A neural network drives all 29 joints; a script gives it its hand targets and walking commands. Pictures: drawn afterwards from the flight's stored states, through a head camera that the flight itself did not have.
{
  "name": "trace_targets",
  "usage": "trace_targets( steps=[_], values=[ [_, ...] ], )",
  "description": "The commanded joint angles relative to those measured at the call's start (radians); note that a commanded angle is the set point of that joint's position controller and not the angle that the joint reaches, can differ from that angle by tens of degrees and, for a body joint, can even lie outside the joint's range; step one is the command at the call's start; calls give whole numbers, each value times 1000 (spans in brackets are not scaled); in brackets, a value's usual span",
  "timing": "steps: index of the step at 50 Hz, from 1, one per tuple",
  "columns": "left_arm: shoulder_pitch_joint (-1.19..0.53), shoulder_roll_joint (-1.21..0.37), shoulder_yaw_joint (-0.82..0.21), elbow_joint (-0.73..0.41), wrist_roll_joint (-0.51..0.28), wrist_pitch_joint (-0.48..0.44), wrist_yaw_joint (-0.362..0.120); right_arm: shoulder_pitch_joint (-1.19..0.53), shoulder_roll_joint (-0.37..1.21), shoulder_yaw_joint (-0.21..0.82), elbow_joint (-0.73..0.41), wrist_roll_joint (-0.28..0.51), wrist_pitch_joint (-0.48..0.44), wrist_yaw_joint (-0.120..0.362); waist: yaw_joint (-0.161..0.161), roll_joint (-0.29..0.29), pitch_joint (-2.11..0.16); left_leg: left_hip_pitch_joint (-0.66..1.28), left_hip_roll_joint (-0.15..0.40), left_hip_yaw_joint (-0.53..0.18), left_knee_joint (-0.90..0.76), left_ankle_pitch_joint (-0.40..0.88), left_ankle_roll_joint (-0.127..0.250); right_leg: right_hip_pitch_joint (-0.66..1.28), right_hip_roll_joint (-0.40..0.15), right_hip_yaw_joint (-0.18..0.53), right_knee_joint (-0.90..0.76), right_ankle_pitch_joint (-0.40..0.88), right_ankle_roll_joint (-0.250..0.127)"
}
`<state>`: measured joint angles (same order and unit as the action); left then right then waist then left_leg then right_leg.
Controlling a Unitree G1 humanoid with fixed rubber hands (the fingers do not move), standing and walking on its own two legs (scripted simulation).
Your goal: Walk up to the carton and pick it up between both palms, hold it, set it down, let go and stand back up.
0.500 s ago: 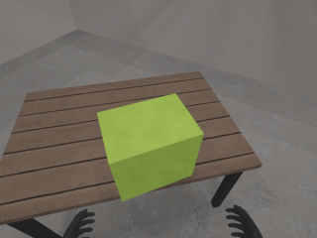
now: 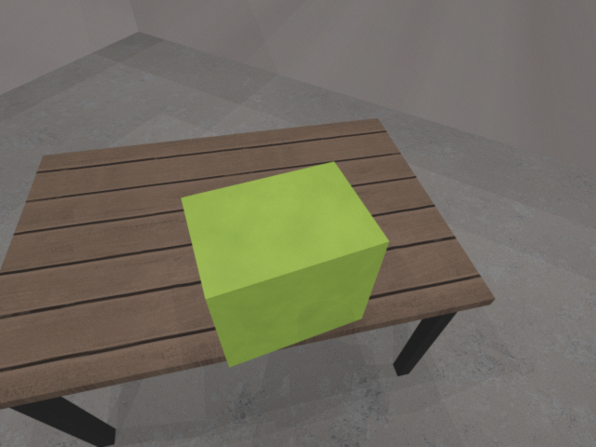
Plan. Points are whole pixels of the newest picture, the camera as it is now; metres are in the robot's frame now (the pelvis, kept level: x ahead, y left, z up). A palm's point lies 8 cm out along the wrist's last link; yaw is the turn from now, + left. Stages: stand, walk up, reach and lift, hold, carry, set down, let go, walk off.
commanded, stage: stand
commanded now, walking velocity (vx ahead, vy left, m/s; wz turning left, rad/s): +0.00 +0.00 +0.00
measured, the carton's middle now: (281, 265) +0.43 +0.03 -0.07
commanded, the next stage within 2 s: none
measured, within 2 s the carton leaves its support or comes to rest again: neither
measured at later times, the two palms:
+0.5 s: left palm out of the picture +0.03 +0.22 -0.13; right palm out of the picture +0.04 -0.22 -0.13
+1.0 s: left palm out of the picture +0.00 +0.20 -0.14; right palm out of the picture +0.01 -0.20 -0.13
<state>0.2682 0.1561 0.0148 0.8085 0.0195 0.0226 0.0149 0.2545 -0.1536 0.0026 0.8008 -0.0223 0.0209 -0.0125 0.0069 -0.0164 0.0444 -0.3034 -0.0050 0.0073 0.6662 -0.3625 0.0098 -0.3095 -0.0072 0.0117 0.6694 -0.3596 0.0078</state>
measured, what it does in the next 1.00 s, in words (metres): stands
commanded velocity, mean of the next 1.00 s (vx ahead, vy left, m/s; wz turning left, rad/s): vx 0.00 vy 0.00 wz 0.00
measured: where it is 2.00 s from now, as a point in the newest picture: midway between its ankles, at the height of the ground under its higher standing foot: outside the picture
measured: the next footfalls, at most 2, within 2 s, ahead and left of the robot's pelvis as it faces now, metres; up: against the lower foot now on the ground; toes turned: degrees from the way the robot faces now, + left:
none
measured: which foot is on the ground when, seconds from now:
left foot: down 0.00-1.00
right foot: down 0.00-1.00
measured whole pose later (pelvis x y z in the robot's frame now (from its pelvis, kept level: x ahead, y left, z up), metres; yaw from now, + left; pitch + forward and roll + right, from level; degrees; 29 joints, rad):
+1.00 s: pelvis +0.02 +0.00 +0.02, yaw +0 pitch -3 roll +0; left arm 0.27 0.10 0.03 1.16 0.01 0.01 0.05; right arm 0.26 -0.09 -0.03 1.15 -0.01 0.00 -0.05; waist 0.00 -0.02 0.08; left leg -0.12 -0.01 0.01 0.47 -0.30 0.01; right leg -0.13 -0.01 0.02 0.47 -0.29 0.01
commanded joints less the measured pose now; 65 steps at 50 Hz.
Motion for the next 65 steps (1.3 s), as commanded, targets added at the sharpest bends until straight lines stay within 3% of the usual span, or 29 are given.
trace_targets(
  steps=[1, 2, 4, 6, 9, 12, 13, 16, 18, 20, 21, 22, 23, 24, 28, 32, 34, 35, 39, 40, 42, 47, 48, 49, 53, 55, 59, 64, 65],
  values=[
    [-1, 102, 29, -69, 3, -29, 18, 0, -99, -38, -64, -1, -30, -14, -8, 28, -50, 31, 57, -78, -140, 237, 47, 8, -39, 46, -137, 212, -39],
    [22, 96, 29, -60, 2, -29, 19, -1, -105, -37, -53, -3, -30, -21, -3, 57, -55, 32, 70, -86, -151, 266, 54, 13, -35, 46, -129, 228, -36],
    [24, 87, 29, -37, 2, -25, 21, -4, -108, -41, -37, -3, -27, -22, -2, -13, -35, 35, 69, -87, -156, 250, 62, 11, -39, 53, -149, 234, -38],
    [37, 109, 38, -18, 5, -27, 19, 19, -107, -45, -12, -2, -27, -24, -9, -24, -41, 36, 57, -74, -161, 232, 55, 30, -46, 69, -161, 241, -47],
    [55, 87, 38, 15, 0, -33, 18, 19, -128, -51, 29, 5, -27, -22, -1, 25, -25, 40, 58, -75, -177, 232, 51, 38, -50, 69, -176, 241, -47],
    [42, 95, 42, 49, -4, -28, 24, 23, -101, -52, 39, 4, -36, -15, -14, -14, -69, 104, 72, -90, -188, 284, 62, 45, -38, 61, -176, 251, -43],
    [52, 102, 41, 54, -3, -25, 24, 23, -107, -52, 54, 3, -36, -18, -11, 32, -9, 84, 73, -88, -200, 295, 61, 33, -44, 68, -189, 238, -38],
    [53, 97, 45, 83, -1, -31, 25, 33, -109, -55, 86, 2, -36, -23, -9, 12, -17, 74, 78, -92, -215, 317, 61, 82, -50, 60, -195, 269, -41],
    [62, 89, 45, 105, 0, -32, 26, 6, -105, -59, 107, 8, -35, -24, 2, 33, -13, 75, 74, -85, -232, 314, 59, 88, -52, 61, -204, 273, -42],
    [74, 88, 45, 135, -2, -29, 29, 45, -100, -54, 130, 3, -40, -25, -2, -2, -25, 98, 82, -92, -234, 327, 59, 108, -46, 59, -206, 258, -35],
    [65, 95, 47, 140, 0, -29, 33, 31, -89, -56, 139, 6, -42, -24, -4, 11, -29, 103, 76, -86, -228, 337, 57, 112, -53, 56, -217, 286, -33],
    [70, 82, 47, 145, 1, -29, 32, 43, -95, -56, 159, 5, -40, -26, -5, 62, -18, 88, 71, -79, -242, 334, 56, 128, -50, 58, -220, 278, -33],
    [67, 65, 41, 155, 0, -28, 32, 30, -81, -55, 163, 6, -36, -31, 0, 13, 21, 82, 72, -80, -251, 326, 54, 102, -53, 57, -218, 274, -36],
    [73, 76, 46, 174, 0, -27, 36, 35, -88, -59, 166, 5, -37, -30, -4, 7, 7, 99, 76, -87, -252, 327, 59, 114, -52, 57, -226, 284, -34],
    [62, 69, 44, 205, -5, -24, 35, 59, -52, -51, 206, 8, -38, -27, -11, 37, 16, 123, 74, -82, -264, 325, 58, 111, -55, 56, -244, 265, -33],
    [79, 42, 32, 246, -3, -31, 39, 76, -60, -55, 243, 9, -37, -29, -15, -13, 23, 131, 78, -81, -261, 337, 52, 129, -64, 60, -254, 313, -36],
    [92, 59, 38, 256, -6, -30, 37, 67, -52, -49, 257, 8, -36, -35, 0, 22, 34, 123, 79, -74, -269, 352, 51, 134, -62, 60, -258, 308, -27],
    [91, 53, 38, 268, -3, -29, 38, 72, -62, -54, 267, 3, -36, -36, -1, -4, 25, 154, 74, -69, -275, 349, 50, 139, -69, 61, -255, 318, -36],
    [75, 33, 31, 293, -2, -27, 43, 68, -40, -45, 287, 11, -36, -37, -12, 10, 50, 133, 80, -73, -280, 348, 48, 149, -67, 54, -266, 324, -31],
    [75, 44, 36, 302, -4, -24, 40, 78, -31, -45, 291, 11, -38, -34, -11, -32, 27, 146, 81, -80, -281, 344, 51, 156, -62, 56, -269, 309, -27],
    [89, 30, 31, 308, -8, -26, 40, 83, -49, -46, 307, 7, -37, -35, -5, 33, 62, 146, 81, -72, -290, 353, 47, 143, -69, 62, -271, 298, -29],
    [69, 40, 34, 324, -5, -22, 43, 90, -5, -36, 330, 10, -35, -40, -10, 16, 45, 152, 80, -70, -292, 348, 40, 163, -65, 55, -272, 307, -30],
    [80, 17, 27, 330, -2, -23, 41, 71, -19, -39, 326, 9, -36, -42, -1, 21, 52, 163, 79, -62, -287, 376, 38, 143, -72, 56, -269, 332, -29],
    [82, 13, 27, 330, -3, -23, 40, 84, -14, -39, 336, 9, -34, -46, -2, 62, 39, 188, 80, -59, -280, 391, 42, 135, -70, 58, -274, 329, -26],
    [84, 23, 26, 344, -5, -25, 41, 100, -28, -41, 346, 13, -31, -40, -10, -5, 58, 146, 75, -65, -299, 341, 35, 149, -64, 48, -280, 310, -21],
    [82, 11, 25, 348, -7, -23, 43, 88, -16, -37, 350, 9, -35, -39, -6, 26, 65, 141, 86, -74, -292, 378, 40, 171, -71, 48, -277, 330, -15],
    [101, -16, 16, 365, -9, -19, 46, 91, -16, -38, 350, 7, -36, -39, -3, -1, 72, 163, 85, -72, -297, 367, 40, 141, -70, 44, -281, 313, -14],
    [110, 4, 20, 372, -4, -18, 44, 106, -28, -38, 364, 11, -35, -48, 5, 29, 66, 156, 83, -71, -308, 369, 41, 151, -73, 52, -282, 303, -17],
    [114, -3, 19, 379, -7, -19, 47, 85, -21, -36, 357, 11, -35, -43, 6, 15, 80, 147, 85, -75, -308, 373, 46, 150, -71, 48, -283, 308, -18]
  ],
)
